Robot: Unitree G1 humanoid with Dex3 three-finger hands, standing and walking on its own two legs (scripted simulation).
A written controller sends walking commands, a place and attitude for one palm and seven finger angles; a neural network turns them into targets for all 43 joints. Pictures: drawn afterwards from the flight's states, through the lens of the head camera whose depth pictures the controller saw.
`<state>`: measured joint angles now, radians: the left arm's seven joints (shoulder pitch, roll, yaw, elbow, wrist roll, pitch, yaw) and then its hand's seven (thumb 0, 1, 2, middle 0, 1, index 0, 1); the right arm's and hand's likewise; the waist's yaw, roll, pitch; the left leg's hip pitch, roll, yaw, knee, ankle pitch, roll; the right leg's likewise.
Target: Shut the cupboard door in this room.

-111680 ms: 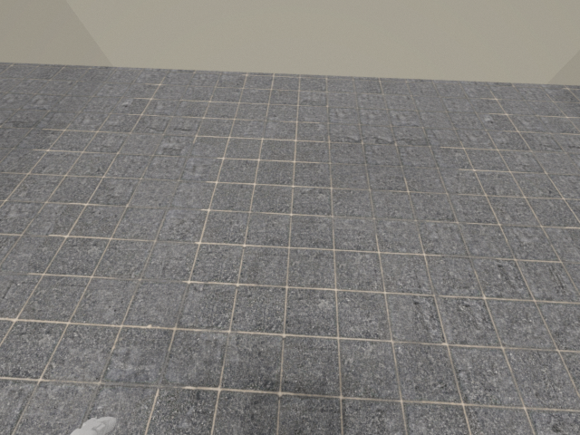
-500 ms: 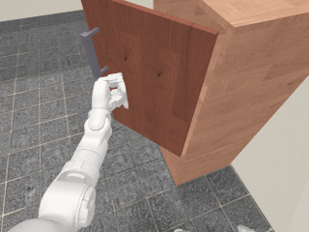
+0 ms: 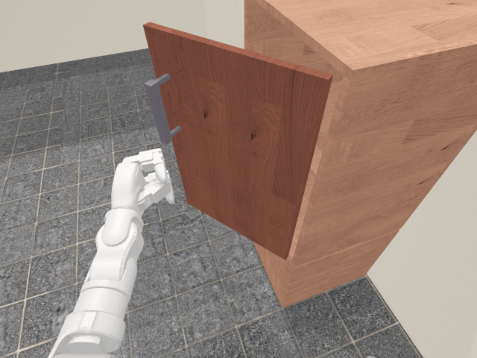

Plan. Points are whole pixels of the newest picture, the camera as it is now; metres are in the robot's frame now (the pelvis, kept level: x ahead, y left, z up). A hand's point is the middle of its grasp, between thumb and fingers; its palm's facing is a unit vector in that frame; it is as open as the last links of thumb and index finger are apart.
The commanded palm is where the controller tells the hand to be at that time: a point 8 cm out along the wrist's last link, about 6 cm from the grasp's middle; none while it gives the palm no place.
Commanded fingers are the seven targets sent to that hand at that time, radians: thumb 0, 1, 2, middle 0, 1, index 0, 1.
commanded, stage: draw the hand back to the body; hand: left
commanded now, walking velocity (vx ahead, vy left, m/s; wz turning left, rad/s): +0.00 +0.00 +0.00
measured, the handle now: (165, 110) +0.62 +0.17 +0.08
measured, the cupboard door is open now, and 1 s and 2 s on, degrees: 36 36 36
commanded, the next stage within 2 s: step back with the hand held close in 1.24 s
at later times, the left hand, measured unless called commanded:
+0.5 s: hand (76, 234) +0.26 +0.22 +0.15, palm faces +0.25 -0.94 -0.25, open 3.6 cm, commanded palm +0.21 +0.26 +0.17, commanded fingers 0.00 0.90 0.90 -0.67 -0.81 -0.67 -0.81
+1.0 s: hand out of the picture +0.18 +0.30 +0.18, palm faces +0.51 -0.76 -0.40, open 7.0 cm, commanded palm +0.14 +0.33 +0.20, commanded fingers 0.00 0.90 0.90 -0.20 -0.30 -0.20 -0.30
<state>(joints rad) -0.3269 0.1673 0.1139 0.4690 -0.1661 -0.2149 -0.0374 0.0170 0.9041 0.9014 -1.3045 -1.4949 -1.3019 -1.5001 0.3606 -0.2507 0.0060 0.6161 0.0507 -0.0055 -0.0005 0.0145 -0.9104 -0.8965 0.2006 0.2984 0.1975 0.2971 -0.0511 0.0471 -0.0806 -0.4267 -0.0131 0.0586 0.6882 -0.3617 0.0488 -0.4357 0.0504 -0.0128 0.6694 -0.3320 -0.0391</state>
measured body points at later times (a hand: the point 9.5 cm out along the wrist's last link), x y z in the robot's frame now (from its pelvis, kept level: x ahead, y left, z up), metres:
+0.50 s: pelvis +0.01 +0.01 +0.02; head -0.01 -0.01 +0.47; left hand +0.24 +0.27 +0.16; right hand +0.21 -0.18 -0.06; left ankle -0.01 +0.09 -0.72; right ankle +0.00 -0.09 -0.72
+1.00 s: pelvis +0.01 +0.02 +0.02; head -0.01 +0.00 +0.47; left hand +0.15 +0.34 +0.20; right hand +0.20 -0.20 -0.06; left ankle -0.01 +0.09 -0.72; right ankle +0.00 -0.09 -0.72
